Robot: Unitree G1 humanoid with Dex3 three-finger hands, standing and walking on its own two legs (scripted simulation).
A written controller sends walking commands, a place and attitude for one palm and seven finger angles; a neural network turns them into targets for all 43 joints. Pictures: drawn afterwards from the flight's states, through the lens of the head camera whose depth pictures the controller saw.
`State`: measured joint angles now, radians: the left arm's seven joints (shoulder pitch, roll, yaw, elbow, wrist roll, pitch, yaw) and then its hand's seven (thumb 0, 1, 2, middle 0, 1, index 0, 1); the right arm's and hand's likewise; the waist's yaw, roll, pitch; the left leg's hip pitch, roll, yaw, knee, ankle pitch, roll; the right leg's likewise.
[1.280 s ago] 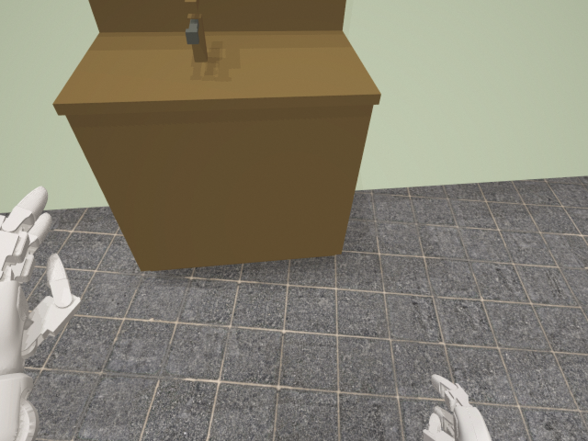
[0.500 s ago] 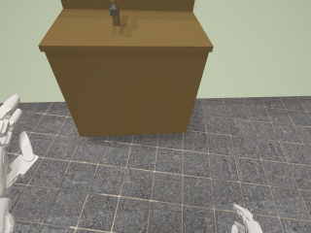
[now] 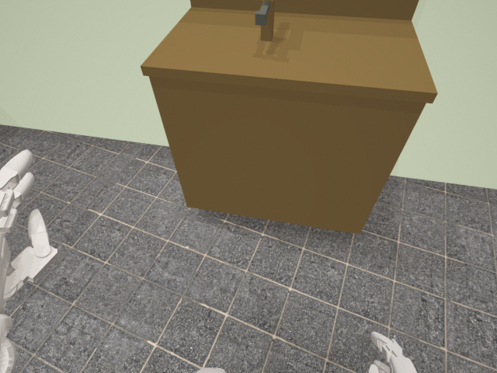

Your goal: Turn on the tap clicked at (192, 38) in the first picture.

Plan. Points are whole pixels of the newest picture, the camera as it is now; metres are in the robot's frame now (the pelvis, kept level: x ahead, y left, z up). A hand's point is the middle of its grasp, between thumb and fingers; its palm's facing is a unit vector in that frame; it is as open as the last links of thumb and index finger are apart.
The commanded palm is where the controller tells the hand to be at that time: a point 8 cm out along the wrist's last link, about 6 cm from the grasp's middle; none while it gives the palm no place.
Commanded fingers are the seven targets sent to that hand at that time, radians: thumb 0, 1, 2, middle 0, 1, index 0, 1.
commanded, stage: walk to a spot facing it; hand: left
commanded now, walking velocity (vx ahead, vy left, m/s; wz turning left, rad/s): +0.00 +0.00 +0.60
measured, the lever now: (261, 18) +0.94 +0.02 +0.15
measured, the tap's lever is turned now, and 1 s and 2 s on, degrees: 0 0 0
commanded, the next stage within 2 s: turn to face it in 1.96 s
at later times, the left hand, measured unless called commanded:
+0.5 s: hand out of the picture +0.21 +0.29 +0.19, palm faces +0.61 -0.67 -0.43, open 7.4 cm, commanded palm +0.14 +0.32 +0.19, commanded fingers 0.00 0.90 0.90 -0.20 -0.30 -0.20 -0.30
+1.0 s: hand out of the picture +0.13 +0.31 +0.18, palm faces +0.82 -0.43 -0.36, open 7.4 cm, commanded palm +0.06 +0.30 +0.19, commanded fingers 0.00 0.90 0.90 -0.20 -0.30 -0.20 -0.30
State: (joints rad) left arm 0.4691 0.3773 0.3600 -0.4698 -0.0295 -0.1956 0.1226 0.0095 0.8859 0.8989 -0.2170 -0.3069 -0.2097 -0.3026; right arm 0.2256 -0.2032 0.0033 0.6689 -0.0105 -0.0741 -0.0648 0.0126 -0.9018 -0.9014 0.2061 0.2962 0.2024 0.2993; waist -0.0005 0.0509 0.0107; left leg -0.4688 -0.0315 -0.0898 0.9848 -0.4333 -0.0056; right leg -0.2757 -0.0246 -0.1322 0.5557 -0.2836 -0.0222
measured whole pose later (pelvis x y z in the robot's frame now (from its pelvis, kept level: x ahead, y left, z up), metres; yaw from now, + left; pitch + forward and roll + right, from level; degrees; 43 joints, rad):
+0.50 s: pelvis +0.07 +0.00 +0.00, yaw +18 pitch +1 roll -2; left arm 0.49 0.40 0.40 -0.63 -0.05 -0.18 0.14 0.01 0.89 0.90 -0.21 -0.31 -0.21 -0.30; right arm 0.18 -0.11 0.04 0.56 0.02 -0.08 -0.03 0.01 -0.90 -0.90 0.20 0.30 0.20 0.30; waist -0.01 0.00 0.06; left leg -0.34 0.05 -0.01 0.56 -0.23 -0.01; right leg -0.49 -0.08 -0.08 0.93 -0.42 0.09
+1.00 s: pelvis +0.09 -0.02 -0.01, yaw +36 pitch +0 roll +1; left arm 0.45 0.41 0.39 -0.61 -0.04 -0.18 0.18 0.01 0.89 0.90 -0.22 -0.31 -0.21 -0.30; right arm 0.18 -0.24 -0.05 0.55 -0.01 -0.05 -0.09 0.01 -0.91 -0.90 0.20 0.29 0.20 0.30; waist -0.01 -0.08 0.05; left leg -0.32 0.01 0.11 0.63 -0.31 0.03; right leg -0.40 -0.16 -0.15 0.90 -0.49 0.06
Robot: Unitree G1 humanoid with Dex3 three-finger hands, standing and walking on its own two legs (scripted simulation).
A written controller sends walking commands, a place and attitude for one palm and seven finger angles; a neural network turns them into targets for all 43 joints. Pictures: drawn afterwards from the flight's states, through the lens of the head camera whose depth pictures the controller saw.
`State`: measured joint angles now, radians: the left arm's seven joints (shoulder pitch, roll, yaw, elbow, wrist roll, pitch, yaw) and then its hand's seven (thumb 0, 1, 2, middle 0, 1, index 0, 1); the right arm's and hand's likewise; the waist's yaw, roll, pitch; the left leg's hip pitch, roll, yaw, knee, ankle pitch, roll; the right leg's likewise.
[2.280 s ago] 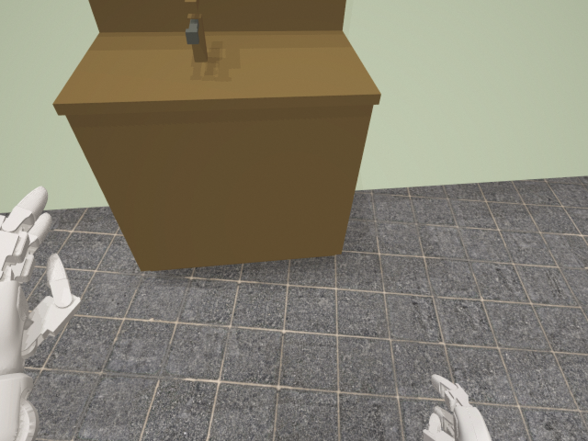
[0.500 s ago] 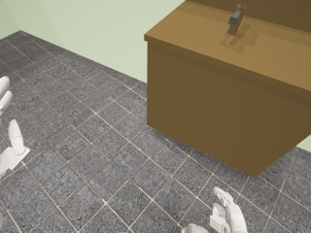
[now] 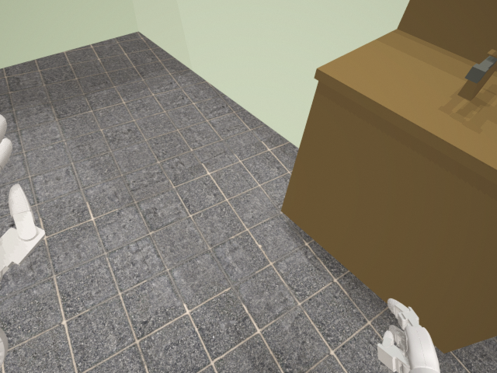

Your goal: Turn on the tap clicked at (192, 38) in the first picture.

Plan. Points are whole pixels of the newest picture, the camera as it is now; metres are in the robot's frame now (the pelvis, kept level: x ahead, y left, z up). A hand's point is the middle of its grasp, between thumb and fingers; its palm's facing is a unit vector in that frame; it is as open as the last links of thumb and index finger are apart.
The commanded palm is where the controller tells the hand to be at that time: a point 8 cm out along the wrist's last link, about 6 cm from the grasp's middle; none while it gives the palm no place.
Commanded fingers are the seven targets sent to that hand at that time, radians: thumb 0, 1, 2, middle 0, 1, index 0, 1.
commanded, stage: walk to a spot facing it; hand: left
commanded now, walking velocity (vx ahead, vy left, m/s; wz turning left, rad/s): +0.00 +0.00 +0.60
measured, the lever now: (476, 73) +0.71 -0.47 +0.15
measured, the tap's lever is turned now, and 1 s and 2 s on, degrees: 0 0 0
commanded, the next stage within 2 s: turn to face it in 0.96 s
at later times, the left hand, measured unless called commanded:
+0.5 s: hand out of the picture +0.11 +0.24 +0.19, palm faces +0.64 -0.65 -0.40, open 7.4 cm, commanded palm +0.04 +0.27 +0.19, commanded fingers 0.00 0.90 0.90 -0.20 -0.30 -0.20 -0.30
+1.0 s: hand out of the picture +0.05 +0.29 +0.22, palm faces +0.80 -0.43 -0.43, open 7.4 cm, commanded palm +0.00 +0.30 +0.19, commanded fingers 0.00 0.90 0.90 -0.20 -0.30 -0.20 -0.30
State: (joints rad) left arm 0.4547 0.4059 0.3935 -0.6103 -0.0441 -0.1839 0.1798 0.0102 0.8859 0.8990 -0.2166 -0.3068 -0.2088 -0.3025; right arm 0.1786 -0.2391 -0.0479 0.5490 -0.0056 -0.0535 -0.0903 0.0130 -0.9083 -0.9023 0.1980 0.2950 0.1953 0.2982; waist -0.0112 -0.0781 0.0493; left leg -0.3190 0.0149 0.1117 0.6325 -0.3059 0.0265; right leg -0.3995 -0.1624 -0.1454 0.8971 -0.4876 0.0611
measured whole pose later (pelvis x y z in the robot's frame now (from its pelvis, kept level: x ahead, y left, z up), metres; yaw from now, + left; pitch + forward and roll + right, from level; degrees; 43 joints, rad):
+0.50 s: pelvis -0.02 -0.04 +0.02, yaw +19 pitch +0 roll +3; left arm 0.46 0.32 0.30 -0.47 -0.04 -0.13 0.14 0.01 0.89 0.90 -0.21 -0.31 -0.21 -0.30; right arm 0.22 -0.23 0.01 0.66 -0.01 -0.04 -0.07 0.01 -0.90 -0.90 0.21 0.30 0.20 0.30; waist 0.02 0.01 0.01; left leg -0.58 0.02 0.05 1.17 -0.35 -0.06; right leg -0.17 -0.10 -0.19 0.47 -0.29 -0.02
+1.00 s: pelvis +0.02 -0.02 +0.02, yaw +34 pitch +0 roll -1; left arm 0.50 0.38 0.38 -0.59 -0.04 -0.20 0.15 0.01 0.89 0.90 -0.21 -0.31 -0.21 -0.30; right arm 0.23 -0.11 0.05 0.61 0.01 -0.10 -0.04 0.01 -0.90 -0.90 0.21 0.30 0.20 0.30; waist 0.03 0.03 0.01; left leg -0.26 0.05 0.02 0.50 -0.25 0.00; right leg -0.48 -0.09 -0.11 0.87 -0.38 0.08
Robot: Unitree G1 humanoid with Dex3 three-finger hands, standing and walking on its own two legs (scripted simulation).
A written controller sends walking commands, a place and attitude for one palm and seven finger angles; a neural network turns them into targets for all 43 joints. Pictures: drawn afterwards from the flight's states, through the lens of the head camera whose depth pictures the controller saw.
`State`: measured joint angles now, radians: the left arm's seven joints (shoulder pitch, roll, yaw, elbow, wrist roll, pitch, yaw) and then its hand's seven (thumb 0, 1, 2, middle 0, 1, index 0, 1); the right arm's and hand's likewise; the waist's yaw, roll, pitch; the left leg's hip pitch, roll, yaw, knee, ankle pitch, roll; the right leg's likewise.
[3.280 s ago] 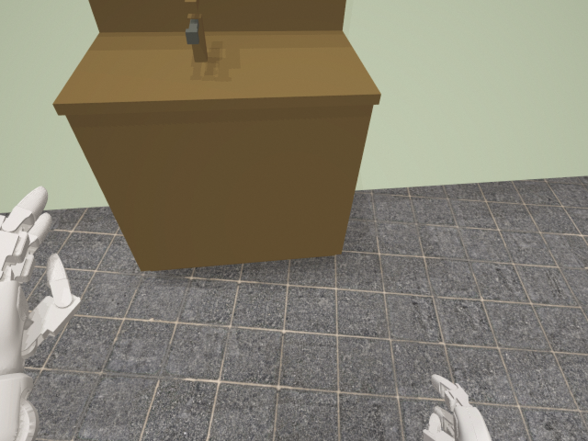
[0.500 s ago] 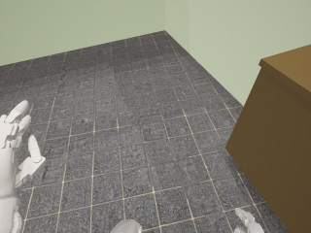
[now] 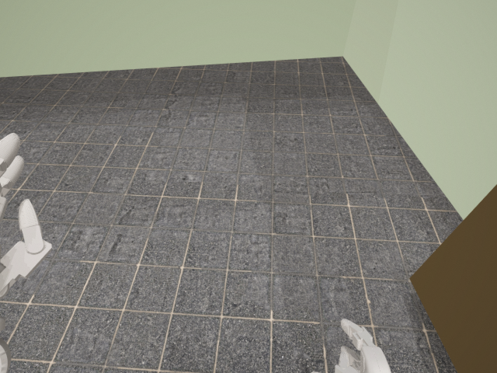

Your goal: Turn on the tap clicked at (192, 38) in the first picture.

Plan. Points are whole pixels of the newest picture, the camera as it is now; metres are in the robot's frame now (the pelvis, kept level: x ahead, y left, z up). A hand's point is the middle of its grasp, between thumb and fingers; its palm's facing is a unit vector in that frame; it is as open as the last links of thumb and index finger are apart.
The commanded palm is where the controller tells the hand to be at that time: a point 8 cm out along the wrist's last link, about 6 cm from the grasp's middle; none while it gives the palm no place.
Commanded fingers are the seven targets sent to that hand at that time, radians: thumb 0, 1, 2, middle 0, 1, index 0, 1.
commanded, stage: turn to face it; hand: left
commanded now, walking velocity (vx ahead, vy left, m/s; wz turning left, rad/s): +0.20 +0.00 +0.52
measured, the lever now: out of the picture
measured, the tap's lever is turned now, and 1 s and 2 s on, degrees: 0 0 0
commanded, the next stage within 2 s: none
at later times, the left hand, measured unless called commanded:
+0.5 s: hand (110, 202) +0.28 +0.20 +0.18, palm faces +0.40 -0.84 -0.37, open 7.4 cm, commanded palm +0.23 +0.23 +0.18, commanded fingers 0.00 0.90 0.90 -0.20 -0.30 -0.20 -0.30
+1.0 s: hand (231, 213) +0.27 +0.05 +0.18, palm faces +0.05 -0.87 -0.50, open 7.4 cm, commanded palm +0.24 +0.11 +0.18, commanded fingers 0.00 0.90 0.90 -0.20 -0.30 -0.20 -0.30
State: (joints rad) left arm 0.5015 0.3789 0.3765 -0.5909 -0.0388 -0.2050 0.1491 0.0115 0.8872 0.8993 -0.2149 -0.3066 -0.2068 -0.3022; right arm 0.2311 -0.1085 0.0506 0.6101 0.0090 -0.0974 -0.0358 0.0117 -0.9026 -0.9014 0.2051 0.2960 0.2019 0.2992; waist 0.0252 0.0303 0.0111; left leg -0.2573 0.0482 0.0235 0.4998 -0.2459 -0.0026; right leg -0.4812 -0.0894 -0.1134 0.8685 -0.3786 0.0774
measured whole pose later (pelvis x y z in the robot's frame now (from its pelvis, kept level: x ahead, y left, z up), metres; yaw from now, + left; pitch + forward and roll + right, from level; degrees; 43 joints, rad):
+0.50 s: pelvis +0.04 -0.03 -0.01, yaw -5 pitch +0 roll +1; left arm 0.41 0.38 0.38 -0.48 -0.03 -0.21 0.16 0.01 0.89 0.90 -0.21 -0.31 -0.21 -0.30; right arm 0.16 -0.23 -0.02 0.54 0.01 -0.04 -0.07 0.01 -0.91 -0.90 0.20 0.30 0.20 0.30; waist 0.03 -0.04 0.01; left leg -0.24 0.07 0.18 0.53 -0.28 0.00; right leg -0.37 0.00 -0.05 0.74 -0.39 0.00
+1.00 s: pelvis -0.01 -0.09 +0.00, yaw -22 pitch +0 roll +3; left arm 0.53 0.39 0.38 -0.53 -0.06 -0.18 0.14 0.01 0.88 0.90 -0.22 -0.31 -0.21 -0.30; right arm 0.18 -0.26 -0.03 0.60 0.01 0.03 -0.03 0.01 -0.91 -0.90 0.20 0.30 0.20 0.30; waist 0.00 0.01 0.07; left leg -0.48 0.06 0.03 1.05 -0.40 -0.09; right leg -0.37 0.07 0.00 0.50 -0.14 -0.11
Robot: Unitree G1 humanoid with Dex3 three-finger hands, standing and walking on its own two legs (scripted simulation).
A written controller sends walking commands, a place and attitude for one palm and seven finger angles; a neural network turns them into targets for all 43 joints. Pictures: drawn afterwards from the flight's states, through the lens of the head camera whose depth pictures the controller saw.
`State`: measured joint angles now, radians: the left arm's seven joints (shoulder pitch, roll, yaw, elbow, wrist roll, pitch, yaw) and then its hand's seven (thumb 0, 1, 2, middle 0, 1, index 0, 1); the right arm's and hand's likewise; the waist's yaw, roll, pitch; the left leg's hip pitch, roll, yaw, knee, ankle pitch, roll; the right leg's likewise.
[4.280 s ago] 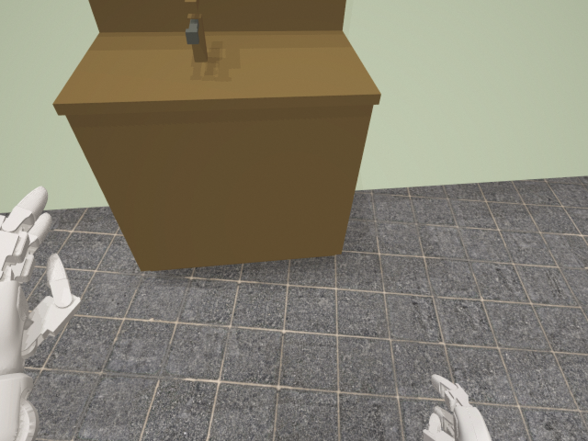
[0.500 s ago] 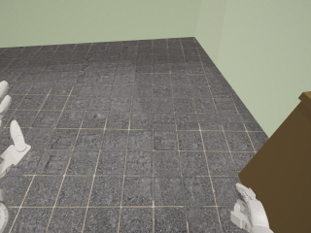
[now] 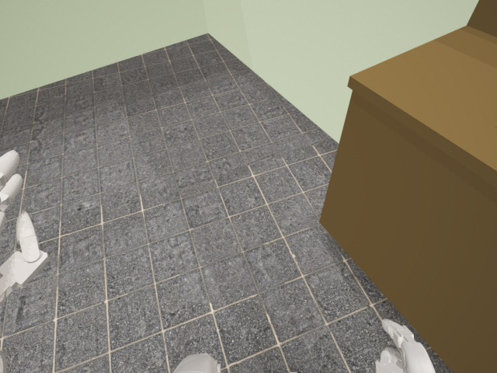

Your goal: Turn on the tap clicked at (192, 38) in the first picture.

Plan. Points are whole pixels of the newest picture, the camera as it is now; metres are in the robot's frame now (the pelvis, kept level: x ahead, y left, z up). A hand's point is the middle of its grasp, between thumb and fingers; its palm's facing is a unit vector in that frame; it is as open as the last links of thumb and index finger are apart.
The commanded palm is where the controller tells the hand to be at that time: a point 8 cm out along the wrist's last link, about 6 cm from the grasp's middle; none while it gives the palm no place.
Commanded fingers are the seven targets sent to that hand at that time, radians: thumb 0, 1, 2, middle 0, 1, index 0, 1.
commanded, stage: turn to face it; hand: left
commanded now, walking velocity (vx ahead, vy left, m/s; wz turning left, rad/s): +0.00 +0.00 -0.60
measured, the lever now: out of the picture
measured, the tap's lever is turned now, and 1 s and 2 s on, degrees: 0 0 0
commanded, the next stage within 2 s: none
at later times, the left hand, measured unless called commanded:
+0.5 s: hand (126, 265) +0.21 +0.14 +0.17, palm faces +0.19 -0.86 -0.47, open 7.4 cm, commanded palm +0.16 +0.19 +0.18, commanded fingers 0.00 0.90 0.90 -0.20 -0.30 -0.20 -0.30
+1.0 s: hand (204, 295) +0.18 +0.05 +0.17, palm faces -0.09 -0.91 -0.42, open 7.4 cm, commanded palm +0.15 +0.10 +0.18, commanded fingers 0.00 0.90 0.90 -0.20 -0.30 -0.20 -0.30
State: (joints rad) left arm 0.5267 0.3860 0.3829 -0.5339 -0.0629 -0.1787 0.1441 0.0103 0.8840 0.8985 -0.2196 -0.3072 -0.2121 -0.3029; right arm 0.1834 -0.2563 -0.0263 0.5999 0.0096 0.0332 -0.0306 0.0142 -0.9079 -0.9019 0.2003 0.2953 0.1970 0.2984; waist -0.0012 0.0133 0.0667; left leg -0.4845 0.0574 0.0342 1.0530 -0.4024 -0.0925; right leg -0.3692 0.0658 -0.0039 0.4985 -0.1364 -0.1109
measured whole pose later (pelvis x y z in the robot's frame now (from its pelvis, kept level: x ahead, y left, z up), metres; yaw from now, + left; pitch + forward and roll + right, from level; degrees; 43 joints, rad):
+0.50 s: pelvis -0.07 -0.03 -0.01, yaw -17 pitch -1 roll +0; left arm 0.40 0.38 0.36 -0.48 -0.02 -0.17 0.14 0.01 0.89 0.90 -0.21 -0.31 -0.20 -0.30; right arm 0.23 -0.15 0.04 0.53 0.02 -0.03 0.01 0.01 -0.90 -0.90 0.20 0.30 0.20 0.30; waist 0.06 0.06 0.09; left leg -0.22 0.23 0.20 0.65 -0.36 -0.11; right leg -0.32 -0.02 -0.09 0.62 -0.27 0.04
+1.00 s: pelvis -0.14 -0.04 +0.00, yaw -35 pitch -1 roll +1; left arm 0.44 0.36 0.38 -0.51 -0.02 -0.18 0.14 0.01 0.89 0.90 -0.22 -0.31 -0.21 -0.30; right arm 0.20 -0.22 -0.02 0.53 0.02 0.02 -0.03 0.01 -0.91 -0.90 0.20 0.29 0.20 0.30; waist 0.04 -0.02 0.06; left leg -0.23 0.08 0.15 0.55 -0.29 -0.02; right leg -0.54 0.06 0.00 1.00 -0.39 0.03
